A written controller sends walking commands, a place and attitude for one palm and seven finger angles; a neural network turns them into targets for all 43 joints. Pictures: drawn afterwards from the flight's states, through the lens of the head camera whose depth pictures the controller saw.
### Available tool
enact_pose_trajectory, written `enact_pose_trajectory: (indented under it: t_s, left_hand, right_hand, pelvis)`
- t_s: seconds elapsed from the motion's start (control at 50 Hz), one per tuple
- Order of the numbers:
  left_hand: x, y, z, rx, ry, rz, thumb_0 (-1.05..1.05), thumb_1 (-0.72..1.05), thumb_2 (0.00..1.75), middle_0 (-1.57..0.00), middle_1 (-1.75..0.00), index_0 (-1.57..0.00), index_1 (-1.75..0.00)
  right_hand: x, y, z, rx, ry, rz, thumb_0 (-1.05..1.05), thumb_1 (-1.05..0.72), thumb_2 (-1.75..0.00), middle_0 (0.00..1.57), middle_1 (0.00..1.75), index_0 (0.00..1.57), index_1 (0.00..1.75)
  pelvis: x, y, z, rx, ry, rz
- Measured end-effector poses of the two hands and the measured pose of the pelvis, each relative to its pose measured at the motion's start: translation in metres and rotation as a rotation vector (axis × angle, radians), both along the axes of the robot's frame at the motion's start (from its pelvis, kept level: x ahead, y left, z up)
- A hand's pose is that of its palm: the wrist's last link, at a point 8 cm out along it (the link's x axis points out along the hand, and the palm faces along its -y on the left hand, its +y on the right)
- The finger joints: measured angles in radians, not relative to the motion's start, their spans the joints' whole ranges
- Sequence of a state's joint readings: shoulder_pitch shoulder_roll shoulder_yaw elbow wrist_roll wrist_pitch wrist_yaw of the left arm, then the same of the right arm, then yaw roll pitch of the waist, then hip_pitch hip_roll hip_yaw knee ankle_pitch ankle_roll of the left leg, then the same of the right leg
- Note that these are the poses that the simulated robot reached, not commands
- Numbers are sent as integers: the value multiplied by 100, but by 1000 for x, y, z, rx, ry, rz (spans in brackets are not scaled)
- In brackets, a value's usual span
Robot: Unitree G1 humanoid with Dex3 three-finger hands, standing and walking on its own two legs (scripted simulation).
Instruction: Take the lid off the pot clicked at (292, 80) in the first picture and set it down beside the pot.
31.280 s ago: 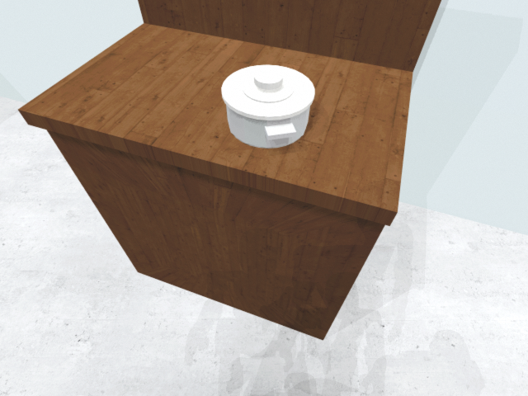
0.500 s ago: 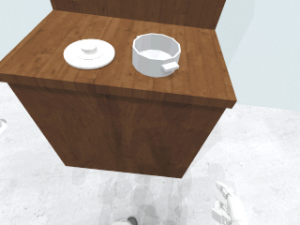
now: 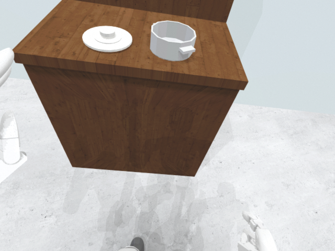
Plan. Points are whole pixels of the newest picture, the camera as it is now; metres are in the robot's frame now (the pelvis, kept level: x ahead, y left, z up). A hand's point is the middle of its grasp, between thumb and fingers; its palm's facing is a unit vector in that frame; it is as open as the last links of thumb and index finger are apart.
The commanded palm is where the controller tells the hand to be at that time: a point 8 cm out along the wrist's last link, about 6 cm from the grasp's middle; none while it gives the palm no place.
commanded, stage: stop stepping back and stand still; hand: left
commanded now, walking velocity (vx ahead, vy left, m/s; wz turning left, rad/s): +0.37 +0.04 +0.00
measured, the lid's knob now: (107, 31) +0.80 +0.26 +0.10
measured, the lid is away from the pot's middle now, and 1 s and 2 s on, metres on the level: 0.24 0.24 0.24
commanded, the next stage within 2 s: let the arm hang, fingers relaxed in 1.38 s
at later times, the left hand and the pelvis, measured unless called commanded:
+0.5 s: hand out of the picture +0.11 +0.24 +0.26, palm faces +0.41 -0.78 -0.47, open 7.4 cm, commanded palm +0.06 +0.32 +0.28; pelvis -0.06 +0.03 -0.01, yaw +2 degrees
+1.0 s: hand out of the picture +0.02 +0.24 -0.18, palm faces +0.18 -0.96 -0.20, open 6.6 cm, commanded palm none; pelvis -0.02 +0.06 -0.01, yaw +6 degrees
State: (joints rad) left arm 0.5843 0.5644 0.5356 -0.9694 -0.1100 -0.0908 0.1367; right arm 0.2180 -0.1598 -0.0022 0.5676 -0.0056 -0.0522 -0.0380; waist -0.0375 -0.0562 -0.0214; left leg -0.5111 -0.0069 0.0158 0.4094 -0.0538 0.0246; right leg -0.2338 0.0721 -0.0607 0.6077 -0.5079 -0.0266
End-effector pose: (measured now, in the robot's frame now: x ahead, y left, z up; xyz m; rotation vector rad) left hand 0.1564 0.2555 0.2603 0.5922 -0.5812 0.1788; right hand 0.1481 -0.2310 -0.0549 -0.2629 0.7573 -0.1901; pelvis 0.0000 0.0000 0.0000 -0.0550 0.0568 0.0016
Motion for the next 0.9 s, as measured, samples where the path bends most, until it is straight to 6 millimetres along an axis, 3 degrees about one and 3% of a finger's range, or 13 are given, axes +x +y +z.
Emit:
enact_pose_trajectory:
  t_s: [0.08,0.16,0.2,0.26,0.34,0.4,0.54,0.62,0.66,0.72,0.78,0.84,0.9]
  left_hand:
    - [-60,-7,38,153,-197,13,1,88,90,-22,-30,-22,-30]
    - [-81,45,67,69,-371,212,0,88,90,-23,-30,-23,-30]
    - [-81,75,66,-60,-405,303,0,88,90,-22,-30,-22,-30]
    - [-70,101,40,-247,-336,353,0,89,90,-21,-30,-21,-30]
    - [-59,86,-15,-287,-103,249,0,90,90,-20,-30,-20,-30]
    - [-66,60,-32,-202,17,142,1,90,90,-20,-30,-20,-30]
    - [-88,26,32,131,-193,80,1,88,90,-22,-30,-22,-30]
    - [-84,47,62,144,-339,173,1,88,90,-22,-30,-22,-30]
    - [-70,68,60,96,-313,240,0,88,90,-22,-30,-22,-30]
    - [-19,108,-16,-111,57,338,-1,90,90,-20,-30,-20,-30]
    - [7,121,-154,-274,573,399,-1,91,90,-19,-30,-19,-30]
    - [-21,89,-294,-394,1113,416,0,92,90,-19,-30,-19,-30]
    - [-91,28,-384,-520,1538,379,1,92,90,-19,-30,-19,-30]
  right_hand:
    - [-24,4,-14,5,52,42,1,-90,-90,21,30,20,30]
    - [-49,10,-19,54,75,8,2,-90,-89,21,30,21,30]
    - [-57,12,-19,59,50,-1,2,-90,-89,21,30,21,30]
    - [-63,17,-21,43,8,-4,2,-90,-89,21,30,21,30]
    - [-69,31,-23,46,-40,-25,2,-90,-90,20,30,20,30]
    - [-76,44,-17,74,-62,-30,2,-91,-90,20,30,20,30]
    - [-73,60,-41,113,64,66,2,-90,-90,21,30,20,30]
    - [-61,56,-46,121,105,56,2,-90,-89,21,30,21,30]
    - [-55,53,-43,130,80,49,2,-90,-89,21,30,21,30]
    - [-48,49,-56,145,86,72,1,-90,-90,21,30,20,30]
    - [-49,46,-80,141,104,73,1,-91,-90,20,30,20,30]
    - [-65,44,-96,137,178,50,1,-91,-90,20,30,20,30]
    - [-90,42,-101,117,323,20,1,-91,-90,20,30,20,30]
  pelvis:
    - [-30,2,-2,19,-9,6]
    - [-40,9,5,48,-18,19]
    - [-44,14,6,60,-18,31]
    - [-53,29,2,53,-23,63]
    - [-68,47,-7,51,-44,47]
    - [-69,44,-8,73,-40,11]
    - [-64,33,-9,35,-50,43]
    - [-59,38,-3,47,-61,37]
    - [-55,42,0,56,-59,47]
    - [-49,53,-4,64,-53,100]
    - [-44,61,-22,59,-51,105]
    - [-39,59,-28,103,-61,87]
    - [-31,56,-24,94,-64,92]
